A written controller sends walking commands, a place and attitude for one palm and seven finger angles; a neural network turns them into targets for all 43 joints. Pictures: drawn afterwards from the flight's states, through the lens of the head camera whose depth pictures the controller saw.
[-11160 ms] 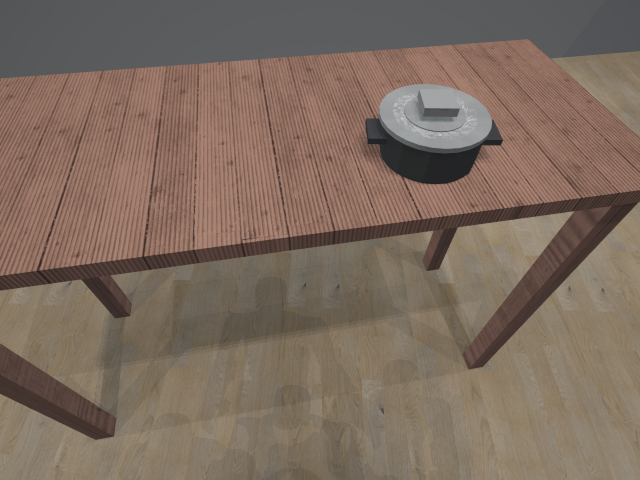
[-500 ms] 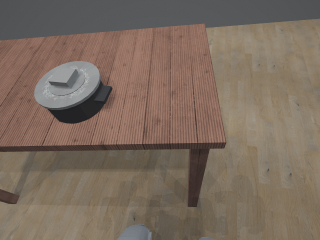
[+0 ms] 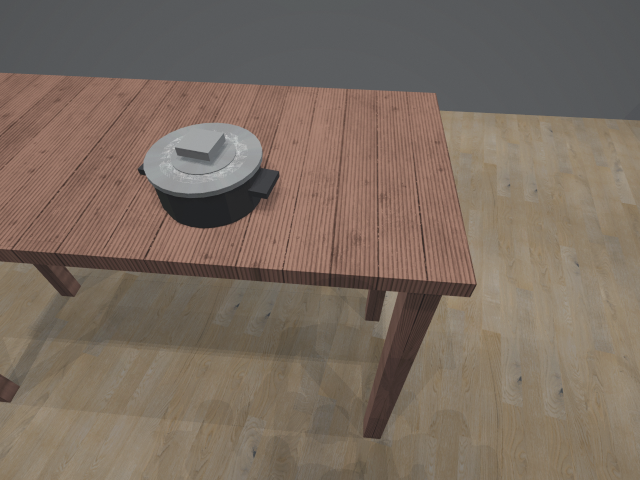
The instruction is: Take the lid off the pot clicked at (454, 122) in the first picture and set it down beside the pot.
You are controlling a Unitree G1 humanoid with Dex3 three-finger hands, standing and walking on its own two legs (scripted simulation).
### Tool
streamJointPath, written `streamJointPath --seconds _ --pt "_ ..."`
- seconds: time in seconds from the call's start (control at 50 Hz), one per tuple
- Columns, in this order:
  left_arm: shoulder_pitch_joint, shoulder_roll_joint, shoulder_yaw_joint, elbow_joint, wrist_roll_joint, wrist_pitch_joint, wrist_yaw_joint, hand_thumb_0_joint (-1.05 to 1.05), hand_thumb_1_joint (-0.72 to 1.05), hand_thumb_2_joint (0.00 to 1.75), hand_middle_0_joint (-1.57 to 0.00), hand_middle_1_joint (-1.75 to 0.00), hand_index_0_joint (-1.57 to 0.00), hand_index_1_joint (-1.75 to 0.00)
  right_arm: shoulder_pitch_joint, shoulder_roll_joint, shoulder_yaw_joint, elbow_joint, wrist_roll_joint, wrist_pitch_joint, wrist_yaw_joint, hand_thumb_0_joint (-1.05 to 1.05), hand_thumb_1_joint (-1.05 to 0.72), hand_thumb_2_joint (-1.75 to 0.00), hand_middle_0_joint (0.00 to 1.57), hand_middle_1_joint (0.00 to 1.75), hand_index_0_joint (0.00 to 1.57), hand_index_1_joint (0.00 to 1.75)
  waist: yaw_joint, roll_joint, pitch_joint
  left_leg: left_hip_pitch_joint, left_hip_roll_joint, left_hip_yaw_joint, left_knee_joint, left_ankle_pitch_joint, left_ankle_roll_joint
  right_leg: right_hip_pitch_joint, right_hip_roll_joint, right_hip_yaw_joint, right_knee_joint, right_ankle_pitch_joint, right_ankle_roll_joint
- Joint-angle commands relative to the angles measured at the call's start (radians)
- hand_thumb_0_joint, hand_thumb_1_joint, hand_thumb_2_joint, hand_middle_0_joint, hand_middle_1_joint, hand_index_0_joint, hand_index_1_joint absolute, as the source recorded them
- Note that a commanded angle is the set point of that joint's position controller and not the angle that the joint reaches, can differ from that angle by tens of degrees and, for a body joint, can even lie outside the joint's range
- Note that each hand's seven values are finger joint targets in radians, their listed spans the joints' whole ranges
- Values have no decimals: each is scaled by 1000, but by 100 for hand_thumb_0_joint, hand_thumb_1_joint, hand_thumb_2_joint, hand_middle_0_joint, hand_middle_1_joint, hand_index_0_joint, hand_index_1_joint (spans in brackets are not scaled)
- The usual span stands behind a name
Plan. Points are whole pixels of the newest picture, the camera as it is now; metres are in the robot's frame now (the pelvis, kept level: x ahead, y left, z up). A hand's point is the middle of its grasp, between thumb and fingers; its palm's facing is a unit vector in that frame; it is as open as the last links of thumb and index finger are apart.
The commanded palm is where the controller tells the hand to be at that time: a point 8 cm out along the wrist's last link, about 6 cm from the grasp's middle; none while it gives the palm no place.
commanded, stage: come to a stop and stand still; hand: left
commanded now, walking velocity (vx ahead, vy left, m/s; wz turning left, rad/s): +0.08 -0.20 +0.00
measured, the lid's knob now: (200, 144) +0.50 +0.22 +0.16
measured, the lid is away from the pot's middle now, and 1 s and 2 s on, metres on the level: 0.00 0.00 0.00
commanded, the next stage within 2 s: look again from close up in 0.76 s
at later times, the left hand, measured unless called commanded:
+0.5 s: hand out of the picture +0.09 +0.17 -0.16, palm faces +0.04 -0.97 -0.22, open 7.3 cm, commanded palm none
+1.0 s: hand out of the picture +0.03 +0.19 -0.18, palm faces +0.01 -0.98 -0.21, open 7.3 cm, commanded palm none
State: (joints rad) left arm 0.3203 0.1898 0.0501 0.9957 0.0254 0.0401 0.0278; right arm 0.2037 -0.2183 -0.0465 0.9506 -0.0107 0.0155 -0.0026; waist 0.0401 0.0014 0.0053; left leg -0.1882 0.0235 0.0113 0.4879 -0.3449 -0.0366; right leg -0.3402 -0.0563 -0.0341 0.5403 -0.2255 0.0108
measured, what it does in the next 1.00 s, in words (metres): steps on the spot: right foot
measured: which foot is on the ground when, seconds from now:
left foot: down 0.00-1.00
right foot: down 0.00-0.00, up 0.02-0.30, down 0.32-1.00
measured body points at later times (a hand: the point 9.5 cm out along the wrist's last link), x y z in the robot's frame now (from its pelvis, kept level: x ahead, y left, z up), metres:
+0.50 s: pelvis +0.04 -0.02 +0.00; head +0.06 -0.03 +0.45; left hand +0.09 +0.22 -0.15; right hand +0.01 -0.23 -0.16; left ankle -0.03 +0.14 -0.73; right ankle +0.01 -0.11 -0.73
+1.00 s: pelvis +0.02 +0.01 +0.00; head +0.04 +0.01 +0.45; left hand +0.03 +0.24 -0.16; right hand +0.05 -0.22 -0.16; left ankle -0.01 +0.12 -0.74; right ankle +0.02 -0.11 -0.73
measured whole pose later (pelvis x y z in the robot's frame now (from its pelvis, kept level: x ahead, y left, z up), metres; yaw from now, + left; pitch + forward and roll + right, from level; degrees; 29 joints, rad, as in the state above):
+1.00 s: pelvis +0.02 +0.01 +0.00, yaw +0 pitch +0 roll -2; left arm 0.26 0.15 0.00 1.08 0.02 -0.01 0.05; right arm 0.24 -0.18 -0.03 1.03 -0.01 -0.01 -0.03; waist -0.01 0.04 0.05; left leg -0.23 0.05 0.04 0.59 -0.34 0.00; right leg -0.24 0.00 -0.06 0.53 -0.28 0.00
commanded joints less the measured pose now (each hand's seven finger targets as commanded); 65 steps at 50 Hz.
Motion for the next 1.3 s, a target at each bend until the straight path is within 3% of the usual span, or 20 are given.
streamJointPath --seconds 0.0,0.02,0.06,0.14,0.2,0.24,0.28,0.32,0.36,0.46,0.54,0.82,0.84,0.86,0.9,0.94,0.98,1.02,1.08,1.28 --pt "-51 65 13 -66 -15 -14 -1 0 90 90 -20 -30 -20 -30 66 -160 -14 -28 -21 -6 -23 0 -90 -90 20 30 20 30 -57 270 140 -161 325 -423 -411 -382 136 -168 25 51 245 -265 12" --pt "-16 59 18 -82 -14 -25 -14 0 90 90 -20 -30 -20 -30 15 -162 -11 -61 -29 -8 -29 0 -90 -90 20 30 20 30 -14 140 156 -232 334 -406 -403 -356 167 -139 22 27 315 -212 16" --pt "-35 85 30 -27 1 -12 -19 0 90 90 -20 -30 -20 -30 29 -99 5 -18 -22 -25 -36 0 -90 -90 20 30 20 30 -27 256 161 -167 241 -330 -402 -223 121 -175 22 77 386 -151 26" --pt "-35 59 17 -17 -12 -28 -28 0 90 90 -20 -30 -20 -30 79 -66 14 10 -11 -40 -49 0 -90 -90 20 30 20 30 -31 153 91 -13 197 -168 -288 255 145 -149 14 46 325 -117 37" --pt "-84 40 -2 -27 -20 -37 -23 0 90 90 -20 -30 -20 -30 139 -72 12 47 -15 -38 -51 0 -90 -90 20 30 20 30 -65 217 29 84 199 -147 -202 488 159 -60 17 -8 118 -176 35" --pt "-64 37 -2 -11 -25 -47 -21 0 90 90 -20 -30 -20 -30 159 -74 10 67 -12 -36 -53 0 -90 -90 20 30 20 30 -54 169 -5 105 188 -136 -124 592 141 44 28 -24 -61 -77 31" --pt "8 75 6 30 -24 -63 -12 0 90 90 -20 -30 -20 -30 174 -46 7 80 4 -40 -50 0 -90 -90 20 30 20 30 -32 64 -66 5 121 -84 -26 482 69 265 -25 49 -165 222 6" --pt "31 140 12 55 -22 -72 -1 0 90 90 -20 -30 -20 -30 172 13 20 71 12 -44 -43 0 -90 -90 20 30 20 30 -33 -87 -90 -131 43 -14 -15 133 19 383 -191 165 -123 583 -74" --pt "-1 120 14 66 -24 -75 6 0 90 90 -20 -30 -20 -30 170 14 17 102 3 -29 -48 0 -90 -90 20 30 20 30 -40 -205 -77 -73 41 2 1 51 3 311 -181 174 -149 573 -118" --pt "-63 70 0 60 -27 -63 8 0 90 90 -20 -30 -20 -30 194 10 18 154 -1 -32 -47 0 -90 -90 20 30 20 30 -48 -60 -18 33 86 -26 -79 337 19 205 -73 66 -116 414 -63" --pt "-62 68 3 69 -26 -61 11 0 90 90 -20 -30 -20 -30 184 6 14 170 -2 -31 -51 0 -90 -90 20 30 20 30 -43 2 -9 48 93 -20 -65 395 20 206 -66 60 -113 429 -57" --pt "-72 79 4 71 -24 -55 7 0 90 90 -20 -30 -20 -30 142 -1 12 155 0 -25 -54 0 -90 -90 20 30 20 30 -43 -6 16 62 98 -22 -83 329 26 184 -55 63 -141 342 -54" --pt "80 107 3 123 -10 -81 53 0 90 90 -20 -30 -20 -30 15 -64 2 81 3 -35 -38 0 -90 -90 20 30 20 30 19 -38 50 -89 70 64 187 230 9 225 -129 161 -123 853 9" --pt "77 155 7 76 -4 -96 48 0 90 90 -20 -30 -20 -30 49 18 14 32 6 -28 -29 0 -90 -90 20 30 20 30 -20 -82 -15 -172 47 -1 232 -98 37 304 -218 233 -124 901 -53" --pt "-14 123 -14 53 0 -93 35 0 90 90 -20 -30 -20 -30 101 35 18 45 9 -26 -26 0 -90 -90 20 30 20 30 -70 -14 -36 -80 50 18 139 -88 33 203 -173 138 -149 584 -141" --pt "-74 119 -12 14 -13 -67 24 0 90 90 -20 -30 -20 -30 181 4 16 49 -1 -29 -16 0 -90 -90 20 30 20 30 -91 10 -62 46 48 -9 -19 70 37 81 -85 82 -66 88 -92" --pt "-58 57 -24 7 -17 -53 20 0 90 90 -20 -30 -20 -30 155 -57 12 38 -14 -39 -21 0 -90 -90 20 30 20 30 -60 90 15 -70 151 -104 -109 101 90 64 8 20 -25 -94 -46" --pt "-42 59 -28 8 -9 -37 13 0 90 90 -20 -30 -20 -30 102 -66 16 13 -12 -37 -20 0 -90 -90 20 30 20 30 -37 195 106 -141 158 -158 -198 -14 107 50 27 1 7 -150 -37" --pt "-5 51 -36 23 -7 -41 7 0 90 90 -20 -30 -20 -30 96 -60 22 8 -5 -40 -24 0 -90 -90 20 30 20 30 -21 51 156 -182 127 -130 -185 -31 106 65 11 27 -30 -90 -42" --pt "8 66 -33 31 -15 -46 8 0 90 90 -20 -30 -20 -30 135 -52 28 45 -1 -51 -29 0 -90 -90 20 30 20 30 -31 15 52 -54 92 -78 -133 128 96 84 -23 59 -44 14 -41"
